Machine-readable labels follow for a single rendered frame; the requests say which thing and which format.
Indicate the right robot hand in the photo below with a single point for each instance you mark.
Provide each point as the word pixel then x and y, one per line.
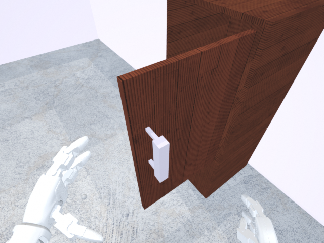
pixel 261 228

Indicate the left robot forearm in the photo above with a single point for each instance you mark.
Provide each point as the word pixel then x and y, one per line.
pixel 30 233

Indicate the handle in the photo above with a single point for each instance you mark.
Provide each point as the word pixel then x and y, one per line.
pixel 160 162

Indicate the cupboard door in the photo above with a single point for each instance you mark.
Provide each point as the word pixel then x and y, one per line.
pixel 187 99

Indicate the left robot hand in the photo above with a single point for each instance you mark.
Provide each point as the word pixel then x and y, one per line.
pixel 42 208

